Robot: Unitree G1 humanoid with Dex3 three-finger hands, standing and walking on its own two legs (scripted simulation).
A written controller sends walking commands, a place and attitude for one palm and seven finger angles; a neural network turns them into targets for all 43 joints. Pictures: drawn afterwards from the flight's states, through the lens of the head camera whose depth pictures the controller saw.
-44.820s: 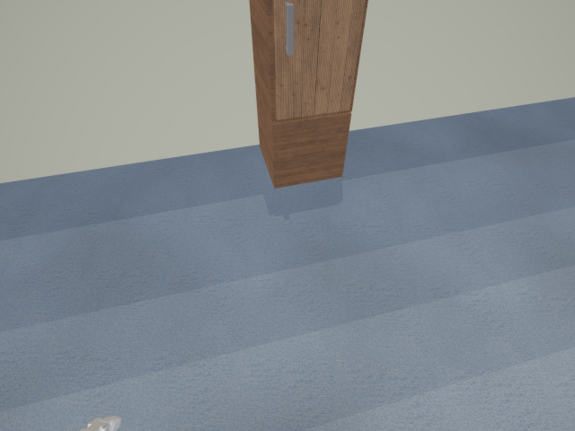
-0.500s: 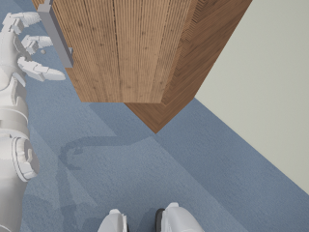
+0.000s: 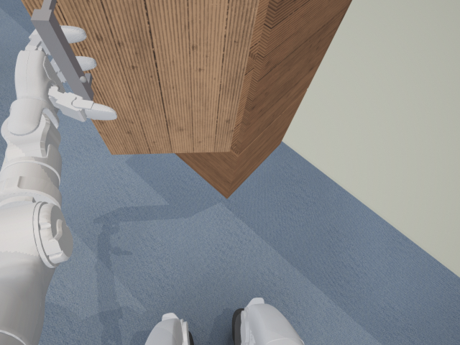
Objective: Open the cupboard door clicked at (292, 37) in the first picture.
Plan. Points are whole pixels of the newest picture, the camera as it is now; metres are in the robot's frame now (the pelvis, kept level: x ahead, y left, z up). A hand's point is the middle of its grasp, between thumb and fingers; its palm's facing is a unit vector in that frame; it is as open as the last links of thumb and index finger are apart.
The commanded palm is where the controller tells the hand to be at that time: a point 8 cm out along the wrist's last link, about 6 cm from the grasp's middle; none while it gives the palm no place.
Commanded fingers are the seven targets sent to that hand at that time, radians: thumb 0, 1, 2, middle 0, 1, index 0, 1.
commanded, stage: slide the fingers in behind the handle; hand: left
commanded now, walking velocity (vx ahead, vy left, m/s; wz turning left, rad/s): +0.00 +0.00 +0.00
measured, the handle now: (70, 54) +0.58 +0.21 +0.09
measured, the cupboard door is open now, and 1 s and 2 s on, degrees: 46 47 83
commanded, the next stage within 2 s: close the thumb around the handle in 0.22 s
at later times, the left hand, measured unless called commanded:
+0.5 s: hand (82, 77) +0.54 +0.19 +0.09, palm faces -0.01 -1.00 -0.01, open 13.0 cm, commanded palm +0.52 +0.22 +0.09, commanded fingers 0.00 0.06 0.54 -0.34 -1.26 -0.34 -1.26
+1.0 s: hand (83, 78) +0.53 +0.19 +0.09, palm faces -0.01 -1.00 -0.01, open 5.5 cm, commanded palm +0.51 +0.23 +0.09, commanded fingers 0.00 0.90 0.90 -0.40 -1.35 -0.40 -1.35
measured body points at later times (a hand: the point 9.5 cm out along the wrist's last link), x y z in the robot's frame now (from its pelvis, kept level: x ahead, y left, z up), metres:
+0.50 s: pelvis +0.00 -0.01 +0.00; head +0.15 +0.01 +0.42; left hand +0.53 +0.24 +0.09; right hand -0.04 -0.27 -0.10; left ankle -0.02 +0.09 -0.68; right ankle +0.02 -0.12 -0.68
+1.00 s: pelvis +0.01 +0.00 +0.00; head +0.15 +0.01 +0.43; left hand +0.53 +0.24 +0.09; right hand -0.02 -0.26 -0.10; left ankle -0.02 +0.09 -0.68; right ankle +0.02 -0.12 -0.68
